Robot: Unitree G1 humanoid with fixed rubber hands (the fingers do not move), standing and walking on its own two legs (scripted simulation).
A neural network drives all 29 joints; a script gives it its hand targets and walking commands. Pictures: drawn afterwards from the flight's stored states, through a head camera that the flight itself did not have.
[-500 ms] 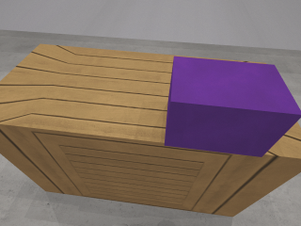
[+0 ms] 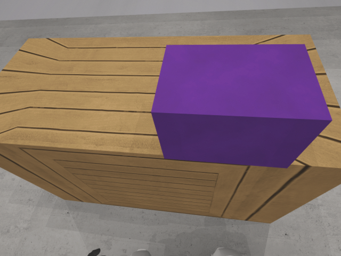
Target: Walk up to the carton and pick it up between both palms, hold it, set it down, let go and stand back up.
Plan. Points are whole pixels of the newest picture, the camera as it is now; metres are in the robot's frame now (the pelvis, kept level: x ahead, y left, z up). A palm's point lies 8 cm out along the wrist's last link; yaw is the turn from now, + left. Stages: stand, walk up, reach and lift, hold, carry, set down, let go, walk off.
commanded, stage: walk up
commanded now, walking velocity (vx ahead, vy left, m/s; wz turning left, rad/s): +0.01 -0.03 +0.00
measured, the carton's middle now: (227, 107) +0.42 -0.14 +0.07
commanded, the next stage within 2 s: none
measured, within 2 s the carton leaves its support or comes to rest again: neither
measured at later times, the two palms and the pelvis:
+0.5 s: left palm out of the picture -0.02 +0.12 -0.13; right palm out of the picture +0.05 -0.29 -0.13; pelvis +0.02 -0.08 +0.02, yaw +1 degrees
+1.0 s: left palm out of the picture +0.08 +0.10 -0.13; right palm out of the picture -0.03 -0.40 -0.16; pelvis +0.02 -0.16 -0.01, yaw -2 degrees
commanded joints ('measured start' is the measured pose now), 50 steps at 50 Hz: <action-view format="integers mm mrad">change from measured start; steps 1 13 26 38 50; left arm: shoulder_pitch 102 253 288 190 238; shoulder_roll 98 45 35 51 166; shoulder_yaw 18 -23 -11 51 59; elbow -32 85 194 88 50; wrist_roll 1 -5 -17 21 13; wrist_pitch -57 -87 -62 -4 -58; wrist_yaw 35 73 68 24 38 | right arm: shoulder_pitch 19 -61 -47 -64 -73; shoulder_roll -7 -15 42 -125 -41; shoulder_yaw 12 37 91 25 51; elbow -19 88 223 157 119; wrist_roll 18 37 31 -6 23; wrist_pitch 1 17 -32 -47 -10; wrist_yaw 28 21 12 -51 22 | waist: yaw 74 73 84 75 108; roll -277 -275 -50 95 -342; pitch -146 -133 3 48 -137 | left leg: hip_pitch -126 115 268 130 -18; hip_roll -86 -124 -64 312 -99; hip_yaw -29 43 64 -205 35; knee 283 -198 -465 -551 210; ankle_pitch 4 68 326 309 -77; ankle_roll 89 62 72 275 50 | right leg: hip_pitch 195 349 236 -233 207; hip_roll -313 -264 -141 -53 -368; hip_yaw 362 284 241 206 542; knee -410 -326 -449 564 -380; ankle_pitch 312 769 223 -164 407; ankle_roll -57 -69 5 76 -169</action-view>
